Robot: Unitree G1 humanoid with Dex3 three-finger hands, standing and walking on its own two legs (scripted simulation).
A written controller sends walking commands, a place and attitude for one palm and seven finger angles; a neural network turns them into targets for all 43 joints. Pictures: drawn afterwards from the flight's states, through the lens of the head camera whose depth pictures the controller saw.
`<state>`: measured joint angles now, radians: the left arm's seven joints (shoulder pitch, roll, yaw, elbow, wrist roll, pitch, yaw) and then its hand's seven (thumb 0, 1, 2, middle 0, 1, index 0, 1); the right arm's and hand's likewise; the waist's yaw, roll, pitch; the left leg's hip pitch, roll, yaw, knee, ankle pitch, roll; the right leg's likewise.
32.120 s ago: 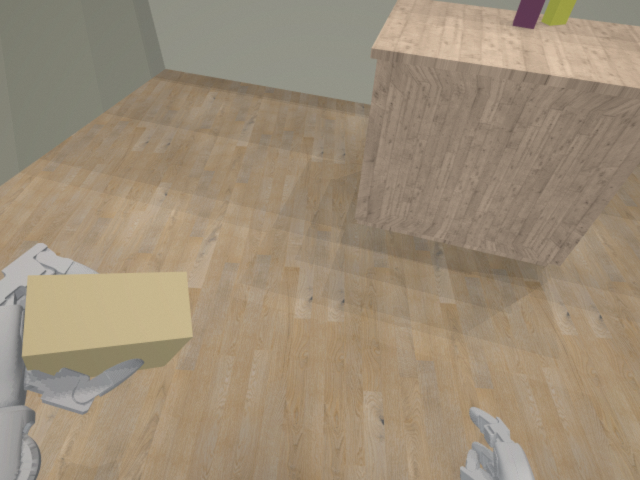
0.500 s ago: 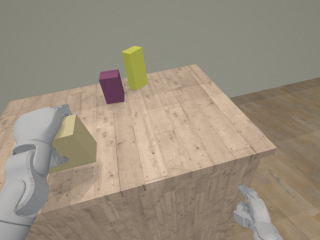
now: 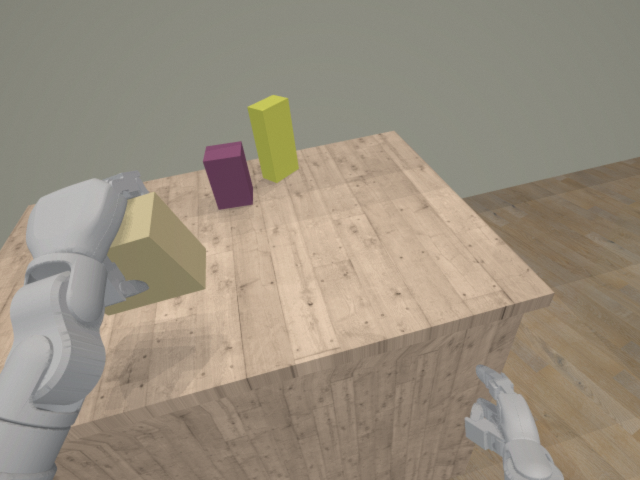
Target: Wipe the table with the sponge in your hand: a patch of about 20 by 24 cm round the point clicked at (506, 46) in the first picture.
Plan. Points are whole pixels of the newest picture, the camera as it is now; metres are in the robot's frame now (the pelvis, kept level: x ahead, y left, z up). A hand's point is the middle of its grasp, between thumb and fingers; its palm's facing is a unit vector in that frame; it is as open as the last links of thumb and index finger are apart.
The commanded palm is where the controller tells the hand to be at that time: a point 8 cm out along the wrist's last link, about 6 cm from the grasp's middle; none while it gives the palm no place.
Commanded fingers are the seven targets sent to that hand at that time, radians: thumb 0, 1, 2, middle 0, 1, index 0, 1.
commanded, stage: lift the sponge slowly off the table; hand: left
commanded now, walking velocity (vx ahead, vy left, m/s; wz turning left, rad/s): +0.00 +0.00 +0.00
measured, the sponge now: (139, 266) +0.27 +0.28 +0.18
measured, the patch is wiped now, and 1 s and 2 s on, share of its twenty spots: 1.00 1.00 1.00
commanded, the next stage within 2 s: bring the sponge back beside the body in 0.32 s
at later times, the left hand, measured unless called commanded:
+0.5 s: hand (113, 240) +0.26 +0.28 +0.22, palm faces +0.27 -0.09 -0.96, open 10.1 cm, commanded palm +0.21 +0.28 +0.30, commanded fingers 0.00 0.10 1.30 -1.20 -1.60 -1.20 -1.60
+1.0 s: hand (99, 273) +0.23 +0.28 +0.21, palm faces +0.29 -0.13 -0.95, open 10.1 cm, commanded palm +0.17 +0.28 +0.29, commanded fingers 0.00 0.10 1.30 -1.20 -1.60 -1.20 -1.60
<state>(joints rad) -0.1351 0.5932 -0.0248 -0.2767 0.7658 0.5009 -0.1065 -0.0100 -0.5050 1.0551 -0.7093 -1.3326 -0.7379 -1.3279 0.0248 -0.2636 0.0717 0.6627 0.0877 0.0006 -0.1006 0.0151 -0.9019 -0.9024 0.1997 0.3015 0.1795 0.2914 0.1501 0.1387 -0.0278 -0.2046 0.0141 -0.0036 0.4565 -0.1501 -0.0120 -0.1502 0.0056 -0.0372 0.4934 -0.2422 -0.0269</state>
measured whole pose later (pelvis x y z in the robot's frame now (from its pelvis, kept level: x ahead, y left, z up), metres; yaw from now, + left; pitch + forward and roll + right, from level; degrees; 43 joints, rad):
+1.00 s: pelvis -0.01 +0.00 +0.00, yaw +0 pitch -7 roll +0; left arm -0.01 0.62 0.02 -0.37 0.73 0.51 -0.14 -0.01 -0.51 1.06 -0.71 -1.33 -0.74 -1.33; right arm 0.02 -0.26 0.08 0.63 0.09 0.00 -0.11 0.02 -0.90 -0.90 0.20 0.30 0.19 0.30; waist 0.16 0.13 -0.02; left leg -0.22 0.02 0.00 0.49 -0.16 -0.01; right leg -0.16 0.01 -0.03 0.52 -0.25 -0.03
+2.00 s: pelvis -0.02 +0.01 -0.01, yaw -1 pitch -10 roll +0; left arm 0.12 0.64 0.07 -0.50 0.70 0.48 -0.09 -0.01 -0.51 1.05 -0.72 -1.33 -0.74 -1.32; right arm 0.01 -0.25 0.08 0.64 0.07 -0.01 -0.12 0.02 -0.90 -0.90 0.20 0.30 0.20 0.30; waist 0.17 0.13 0.00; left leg -0.21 0.02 0.01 0.53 -0.16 -0.01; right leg -0.15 0.01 -0.02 0.56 -0.25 -0.02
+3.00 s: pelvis -0.15 +0.02 -0.03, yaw +4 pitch -2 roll +1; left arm 0.07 0.42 0.45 -0.59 -0.07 -0.12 0.14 -0.01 -0.51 1.06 -0.72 -1.33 -0.74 -1.33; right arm 0.12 -0.20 0.04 0.64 0.04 -0.09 -0.07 0.01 -0.90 -0.90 0.20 0.30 0.20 0.30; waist 0.01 -0.04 -0.02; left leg -0.37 0.05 0.05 0.87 -0.48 0.01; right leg -0.53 -0.06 -0.06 0.67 -0.11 -0.02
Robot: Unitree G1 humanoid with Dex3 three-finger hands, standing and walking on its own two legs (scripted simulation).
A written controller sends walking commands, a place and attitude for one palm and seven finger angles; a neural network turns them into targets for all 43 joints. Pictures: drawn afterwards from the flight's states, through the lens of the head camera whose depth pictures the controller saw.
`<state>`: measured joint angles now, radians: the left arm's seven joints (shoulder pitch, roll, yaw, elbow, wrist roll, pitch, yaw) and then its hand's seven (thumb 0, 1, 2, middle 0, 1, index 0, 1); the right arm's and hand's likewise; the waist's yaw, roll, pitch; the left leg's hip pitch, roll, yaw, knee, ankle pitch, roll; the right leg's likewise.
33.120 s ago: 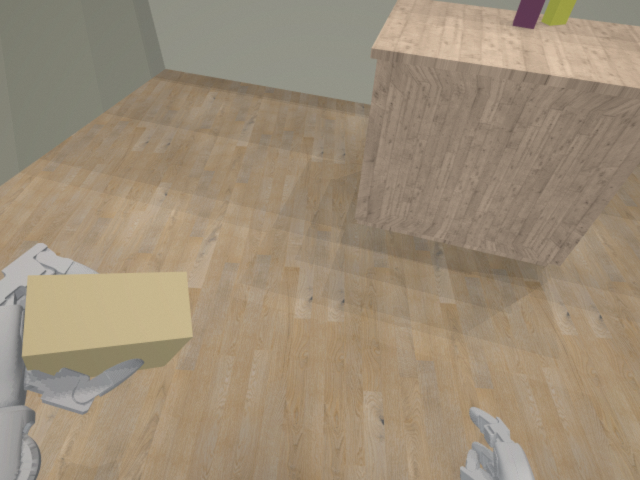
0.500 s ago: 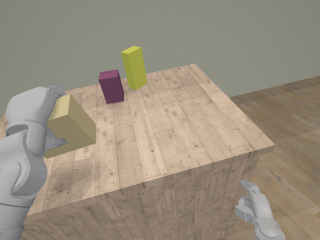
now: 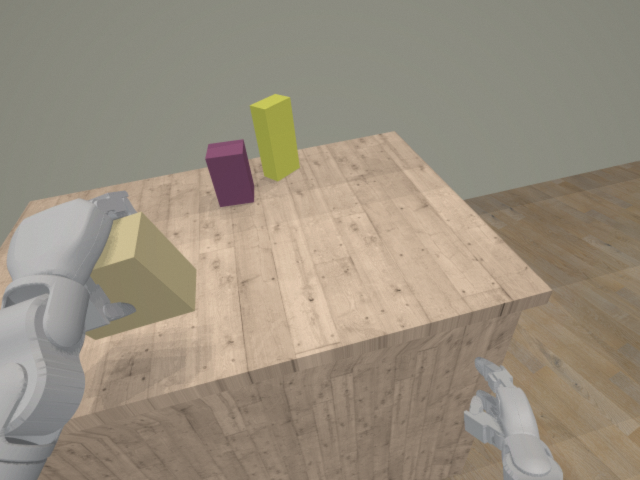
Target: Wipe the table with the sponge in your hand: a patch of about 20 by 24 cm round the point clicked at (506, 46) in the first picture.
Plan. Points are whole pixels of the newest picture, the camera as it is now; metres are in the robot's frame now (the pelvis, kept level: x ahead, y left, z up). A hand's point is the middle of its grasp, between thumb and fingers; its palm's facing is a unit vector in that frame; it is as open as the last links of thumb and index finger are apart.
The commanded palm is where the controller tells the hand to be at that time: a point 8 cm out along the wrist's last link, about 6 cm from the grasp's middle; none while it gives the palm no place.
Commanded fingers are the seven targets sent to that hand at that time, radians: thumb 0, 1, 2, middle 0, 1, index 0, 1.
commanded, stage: bring the sponge back beside the body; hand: left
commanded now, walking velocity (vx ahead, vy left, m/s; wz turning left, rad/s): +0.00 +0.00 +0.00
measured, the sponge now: (127, 288) +0.24 +0.28 +0.17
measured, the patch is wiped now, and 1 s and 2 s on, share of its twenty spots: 1.00 1.00 1.00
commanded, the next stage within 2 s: step back with the hand held close in 1.00 s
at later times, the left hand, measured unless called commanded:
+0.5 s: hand (87, 293) +0.20 +0.28 +0.21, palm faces +0.31 -0.13 -0.94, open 10.1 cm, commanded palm +0.14 +0.28 +0.28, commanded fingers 0.00 0.10 1.30 -1.20 -1.60 -1.20 -1.60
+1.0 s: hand (68, 297) +0.18 +0.29 +0.21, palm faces +0.36 -0.12 -0.93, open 10.1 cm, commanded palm +0.13 +0.29 +0.28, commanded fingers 0.00 0.10 1.30 -1.20 -1.60 -1.20 -1.60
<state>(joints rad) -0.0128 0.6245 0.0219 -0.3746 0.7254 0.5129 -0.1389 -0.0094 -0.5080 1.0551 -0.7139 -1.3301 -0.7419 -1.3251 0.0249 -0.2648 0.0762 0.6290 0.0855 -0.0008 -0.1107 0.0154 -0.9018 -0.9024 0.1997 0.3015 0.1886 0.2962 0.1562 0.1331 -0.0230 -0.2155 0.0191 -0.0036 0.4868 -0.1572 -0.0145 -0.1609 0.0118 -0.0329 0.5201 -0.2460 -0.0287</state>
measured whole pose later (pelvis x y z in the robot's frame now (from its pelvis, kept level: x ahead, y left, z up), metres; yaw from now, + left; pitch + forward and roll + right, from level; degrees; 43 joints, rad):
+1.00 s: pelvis -0.02 +0.01 -0.01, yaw -1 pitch -10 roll +0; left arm 0.12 0.64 0.07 -0.50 0.70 0.48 -0.09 -0.01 -0.51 1.05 -0.72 -1.33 -0.74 -1.32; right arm 0.01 -0.25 0.08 0.64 0.07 -0.01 -0.12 0.02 -0.90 -0.90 0.20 0.30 0.20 0.30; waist 0.17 0.13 0.00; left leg -0.21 0.02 0.01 0.53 -0.16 -0.01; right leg -0.15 0.01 -0.02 0.56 -0.25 -0.02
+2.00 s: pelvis -0.15 +0.02 -0.03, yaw +4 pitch -2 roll +1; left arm 0.07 0.42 0.45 -0.59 -0.07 -0.12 0.14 -0.01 -0.51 1.06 -0.72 -1.33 -0.74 -1.33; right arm 0.12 -0.20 0.04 0.64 0.04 -0.09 -0.07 0.01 -0.90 -0.90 0.20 0.30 0.20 0.30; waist 0.01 -0.04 -0.02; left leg -0.37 0.05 0.05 0.87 -0.48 0.01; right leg -0.53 -0.06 -0.06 0.67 -0.11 -0.02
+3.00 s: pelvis -0.41 -0.03 -0.01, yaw -1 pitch +0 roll -1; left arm 0.31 0.43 0.43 -0.62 -0.07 -0.14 0.09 -0.01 -0.51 1.06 -0.72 -1.33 -0.74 -1.33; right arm 0.23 -0.20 0.02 0.65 0.05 -0.04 -0.06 0.02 -0.90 -0.90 0.20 0.30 0.20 0.30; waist -0.01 0.00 -0.07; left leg -0.42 0.05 0.04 0.87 -0.35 0.04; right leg -0.38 -0.03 -0.09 0.62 -0.26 -0.03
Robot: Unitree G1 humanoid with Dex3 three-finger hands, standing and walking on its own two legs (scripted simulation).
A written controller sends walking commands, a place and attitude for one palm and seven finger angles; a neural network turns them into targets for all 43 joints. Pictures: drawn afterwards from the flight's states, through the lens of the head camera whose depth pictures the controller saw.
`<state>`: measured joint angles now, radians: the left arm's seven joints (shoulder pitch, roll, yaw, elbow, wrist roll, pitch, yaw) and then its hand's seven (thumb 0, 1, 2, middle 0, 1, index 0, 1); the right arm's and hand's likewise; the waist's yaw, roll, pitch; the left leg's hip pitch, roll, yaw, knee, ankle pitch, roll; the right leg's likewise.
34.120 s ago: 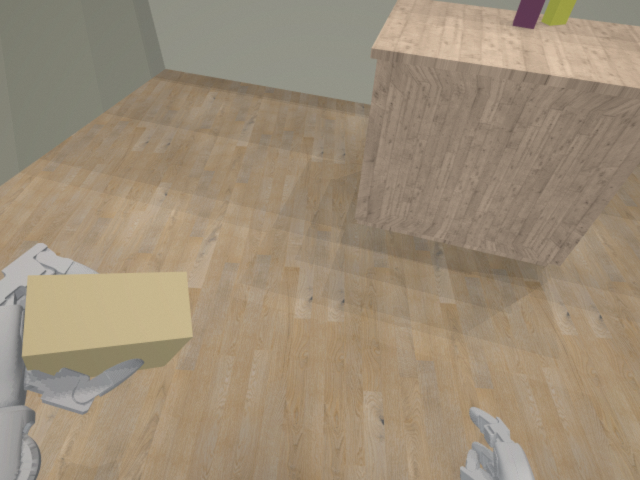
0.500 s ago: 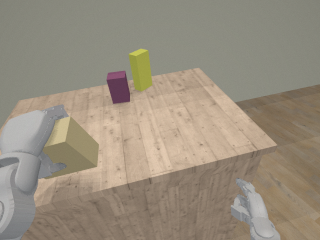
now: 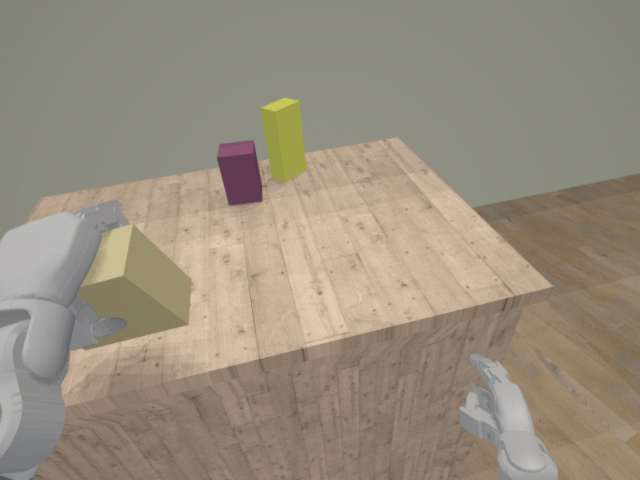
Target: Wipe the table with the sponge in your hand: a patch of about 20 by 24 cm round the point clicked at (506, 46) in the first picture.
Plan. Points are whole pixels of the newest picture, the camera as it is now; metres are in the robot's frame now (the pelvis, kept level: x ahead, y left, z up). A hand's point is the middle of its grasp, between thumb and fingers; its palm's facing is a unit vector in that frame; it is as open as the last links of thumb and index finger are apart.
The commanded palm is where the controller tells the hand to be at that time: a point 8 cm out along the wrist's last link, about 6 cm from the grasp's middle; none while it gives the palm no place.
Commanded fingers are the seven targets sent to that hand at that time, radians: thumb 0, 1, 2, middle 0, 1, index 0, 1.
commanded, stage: step back with the hand held close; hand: left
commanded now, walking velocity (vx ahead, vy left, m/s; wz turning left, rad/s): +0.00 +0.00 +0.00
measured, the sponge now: (118, 300) +0.21 +0.28 +0.17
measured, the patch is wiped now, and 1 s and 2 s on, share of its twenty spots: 1.00 1.00 1.00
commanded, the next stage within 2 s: stop stepping back and stand still in 1.12 s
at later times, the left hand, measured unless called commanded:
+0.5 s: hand (135, 220) +0.22 +0.22 +0.28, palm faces +0.48 -0.74 -0.47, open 10.1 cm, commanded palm +0.14 +0.29 +0.27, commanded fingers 0.00 0.10 1.30 -1.20 -1.60 -1.20 -1.60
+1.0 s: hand out of the picture +0.07 +0.26 +0.28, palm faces +0.58 -0.79 -0.19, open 10.1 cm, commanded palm +0.01 +0.30 +0.27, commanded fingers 0.00 0.10 1.30 -1.20 -1.60 -1.20 -1.60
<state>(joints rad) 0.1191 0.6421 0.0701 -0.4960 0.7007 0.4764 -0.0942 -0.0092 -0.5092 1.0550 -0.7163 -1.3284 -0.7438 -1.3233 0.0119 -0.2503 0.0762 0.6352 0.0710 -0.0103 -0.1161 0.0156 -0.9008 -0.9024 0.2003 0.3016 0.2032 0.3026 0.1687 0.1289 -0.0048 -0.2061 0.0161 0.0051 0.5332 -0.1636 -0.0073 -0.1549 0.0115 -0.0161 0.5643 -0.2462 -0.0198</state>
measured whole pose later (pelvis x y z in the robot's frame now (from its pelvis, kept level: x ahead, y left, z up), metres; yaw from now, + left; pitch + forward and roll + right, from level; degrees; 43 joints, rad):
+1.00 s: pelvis -0.13 +0.01 -0.02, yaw +5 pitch -2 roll +1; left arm 0.07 0.42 0.45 -0.59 -0.07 -0.12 0.14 -0.01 -0.51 1.06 -0.72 -1.33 -0.74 -1.33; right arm 0.12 -0.20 0.04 0.64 0.04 -0.09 -0.07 0.01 -0.90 -0.90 0.20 0.30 0.20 0.30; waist 0.01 -0.04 -0.02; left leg -0.37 0.05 0.05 0.87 -0.48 0.01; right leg -0.53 -0.06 -0.06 0.67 -0.11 -0.02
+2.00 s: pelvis -0.39 -0.04 -0.01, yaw -1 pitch +0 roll -1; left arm 0.31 0.43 0.43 -0.62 -0.07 -0.14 0.09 -0.01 -0.51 1.06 -0.72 -1.33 -0.74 -1.33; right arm 0.23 -0.20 0.02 0.65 0.05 -0.04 -0.06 0.02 -0.90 -0.90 0.20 0.30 0.20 0.30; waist -0.01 0.00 -0.07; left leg -0.42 0.05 0.04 0.87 -0.35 0.04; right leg -0.38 -0.03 -0.09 0.62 -0.26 -0.03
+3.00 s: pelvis -0.37 -0.05 +0.01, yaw +0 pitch -1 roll -1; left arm 0.35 0.43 0.45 -0.64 -0.07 -0.16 0.14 -0.01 -0.52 1.06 -0.72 -1.33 -0.74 -1.33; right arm 0.14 -0.22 0.01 0.61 0.03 -0.07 -0.06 0.01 -0.90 -0.90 0.20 0.30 0.20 0.30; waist 0.01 0.02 0.03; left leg -0.24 0.04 0.01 0.51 -0.25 -0.01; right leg -0.21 0.02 -0.04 0.47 -0.24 -0.02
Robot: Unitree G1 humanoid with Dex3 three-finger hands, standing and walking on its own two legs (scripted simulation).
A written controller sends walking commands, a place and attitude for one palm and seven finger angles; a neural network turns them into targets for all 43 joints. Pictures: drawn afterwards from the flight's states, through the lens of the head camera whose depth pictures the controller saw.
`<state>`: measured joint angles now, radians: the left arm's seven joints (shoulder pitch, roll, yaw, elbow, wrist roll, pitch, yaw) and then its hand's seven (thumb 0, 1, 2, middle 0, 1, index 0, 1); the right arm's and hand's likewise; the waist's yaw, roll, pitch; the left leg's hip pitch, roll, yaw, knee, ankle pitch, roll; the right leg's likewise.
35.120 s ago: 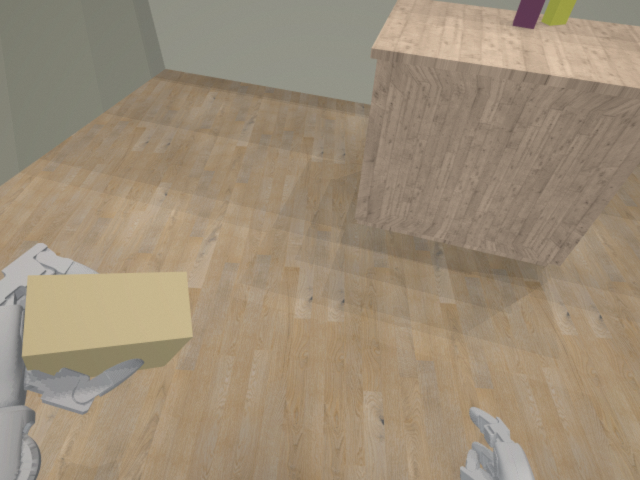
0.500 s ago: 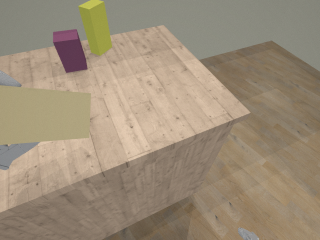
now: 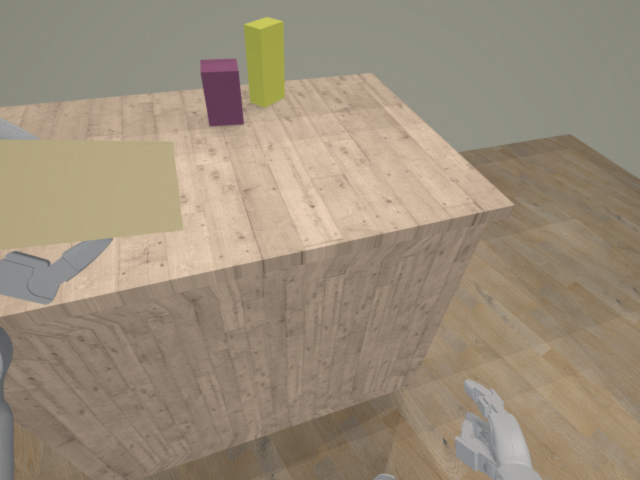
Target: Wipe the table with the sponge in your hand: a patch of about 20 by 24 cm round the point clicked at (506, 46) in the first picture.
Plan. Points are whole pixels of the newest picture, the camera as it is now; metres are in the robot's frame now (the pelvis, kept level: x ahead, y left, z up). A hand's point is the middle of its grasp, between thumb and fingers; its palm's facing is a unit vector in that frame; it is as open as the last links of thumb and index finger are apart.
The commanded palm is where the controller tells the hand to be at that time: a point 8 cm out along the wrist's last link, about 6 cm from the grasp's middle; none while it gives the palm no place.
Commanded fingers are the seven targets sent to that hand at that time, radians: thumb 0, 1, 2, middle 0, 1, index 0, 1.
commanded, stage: step back with the hand held close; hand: left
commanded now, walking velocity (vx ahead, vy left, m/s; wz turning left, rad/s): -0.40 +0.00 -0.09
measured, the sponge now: (106, 196) +0.25 +0.20 +0.29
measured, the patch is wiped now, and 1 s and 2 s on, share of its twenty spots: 1.00 1.00 1.00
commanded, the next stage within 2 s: stop stepping back and stand still in 0.12 s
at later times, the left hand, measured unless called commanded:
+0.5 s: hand out of the picture +0.08 +0.17 +0.28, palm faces +0.29 -0.87 -0.40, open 10.1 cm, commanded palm +0.03 +0.25 +0.29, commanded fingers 0.00 0.10 1.30 -1.20 -1.60 -1.20 -1.60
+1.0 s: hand out of the picture -0.04 +0.18 +0.28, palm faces +0.35 -0.87 -0.34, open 10.1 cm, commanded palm -0.08 +0.23 +0.29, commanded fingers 0.00 0.10 1.30 -1.20 -1.60 -1.20 -1.60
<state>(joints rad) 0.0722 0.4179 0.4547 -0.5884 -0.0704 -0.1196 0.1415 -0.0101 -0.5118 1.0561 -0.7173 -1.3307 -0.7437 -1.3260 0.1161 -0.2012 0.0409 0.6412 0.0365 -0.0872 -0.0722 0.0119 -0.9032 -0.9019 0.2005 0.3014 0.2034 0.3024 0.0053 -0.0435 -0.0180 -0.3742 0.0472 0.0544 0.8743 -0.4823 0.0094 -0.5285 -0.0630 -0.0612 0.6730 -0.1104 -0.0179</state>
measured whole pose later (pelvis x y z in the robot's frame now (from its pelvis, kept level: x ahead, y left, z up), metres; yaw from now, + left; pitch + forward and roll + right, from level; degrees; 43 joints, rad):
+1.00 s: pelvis -0.26 -0.03 +0.02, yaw -6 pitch +0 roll -1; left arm 0.31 0.43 0.43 -0.62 -0.07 -0.14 0.09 -0.01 -0.51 1.06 -0.72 -1.33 -0.74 -1.33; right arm 0.23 -0.20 0.02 0.65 0.05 -0.04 -0.06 0.02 -0.90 -0.90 0.20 0.30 0.20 0.30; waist -0.01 0.00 -0.07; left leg -0.42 0.05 0.04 0.87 -0.35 0.04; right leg -0.38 -0.03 -0.09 0.62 -0.26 -0.03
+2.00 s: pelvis -0.24 -0.04 +0.03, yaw -5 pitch -1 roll -1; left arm 0.35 0.43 0.45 -0.64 -0.07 -0.16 0.14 -0.01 -0.52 1.06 -0.72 -1.33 -0.74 -1.33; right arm 0.14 -0.22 0.01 0.61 0.03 -0.07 -0.06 0.01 -0.90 -0.90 0.20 0.30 0.20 0.30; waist 0.01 0.02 0.03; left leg -0.24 0.04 0.01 0.51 -0.25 -0.01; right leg -0.21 0.02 -0.04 0.47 -0.24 -0.02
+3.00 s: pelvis -0.26 -0.02 +0.04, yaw -5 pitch -1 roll -1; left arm 0.35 0.40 0.43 -0.59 -0.06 -0.17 0.15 -0.01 -0.52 1.06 -0.72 -1.33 -0.74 -1.33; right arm 0.16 -0.21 0.02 0.62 0.02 -0.07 -0.05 0.01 -0.90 -0.90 0.20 0.30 0.20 0.30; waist 0.00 0.04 0.02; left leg -0.25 0.03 0.02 0.48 -0.22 0.00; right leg -0.22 0.01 -0.03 0.42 -0.19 0.00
